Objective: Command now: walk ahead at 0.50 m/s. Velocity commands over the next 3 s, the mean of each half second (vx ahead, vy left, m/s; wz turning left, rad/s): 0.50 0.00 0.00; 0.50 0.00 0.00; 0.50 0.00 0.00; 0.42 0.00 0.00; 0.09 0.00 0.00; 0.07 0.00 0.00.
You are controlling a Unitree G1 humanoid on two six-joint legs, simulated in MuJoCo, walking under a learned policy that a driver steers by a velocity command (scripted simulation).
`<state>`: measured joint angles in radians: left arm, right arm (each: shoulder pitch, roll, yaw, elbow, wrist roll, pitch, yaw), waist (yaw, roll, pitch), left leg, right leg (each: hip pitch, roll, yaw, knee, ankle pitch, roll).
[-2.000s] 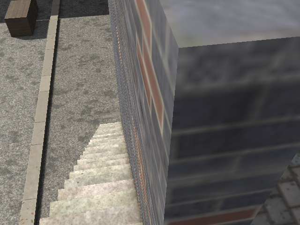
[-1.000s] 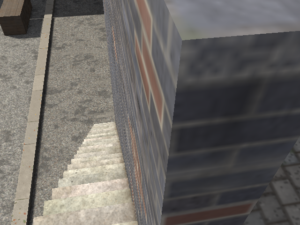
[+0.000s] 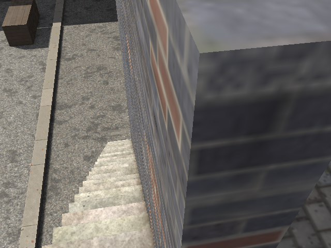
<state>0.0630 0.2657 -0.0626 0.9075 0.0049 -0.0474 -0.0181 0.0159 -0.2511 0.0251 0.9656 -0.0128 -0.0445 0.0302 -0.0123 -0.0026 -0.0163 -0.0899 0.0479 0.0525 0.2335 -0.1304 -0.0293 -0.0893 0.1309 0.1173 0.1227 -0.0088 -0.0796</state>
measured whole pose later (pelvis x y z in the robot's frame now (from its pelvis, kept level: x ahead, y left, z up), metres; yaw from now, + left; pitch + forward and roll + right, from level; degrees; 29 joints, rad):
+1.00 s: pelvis +0.00 +0.00 +0.00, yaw +0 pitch -1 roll +0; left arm 0.01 0.25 -0.07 0.88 0.01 -0.06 -0.04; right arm -0.03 -0.25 0.04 0.95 -0.02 -0.05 0.05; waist -0.02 -0.02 0.01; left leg -0.11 0.06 0.05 0.28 -0.15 -0.03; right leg -0.11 0.14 0.12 0.16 -0.02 -0.08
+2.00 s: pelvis +0.00 +0.00 +0.00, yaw -1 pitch -1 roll +0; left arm 0.10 0.26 -0.05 0.93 0.00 -0.04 -0.01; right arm 0.04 -0.25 0.01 0.99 -0.01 -0.04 0.03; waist -0.01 0.00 0.00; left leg -0.10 0.05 0.05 0.26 -0.15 -0.03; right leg -0.11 0.13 0.13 0.16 -0.03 -0.07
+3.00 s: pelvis +0.00 +0.00 +0.00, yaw +0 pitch +0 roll -1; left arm 0.20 0.23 -0.03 0.94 0.01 -0.03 0.00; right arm 0.14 -0.23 -0.02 1.01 -0.01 -0.02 0.03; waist -0.02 0.01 -0.02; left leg -0.13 0.06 0.03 0.32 -0.18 -0.03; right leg -0.12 0.14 0.12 0.19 -0.05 -0.08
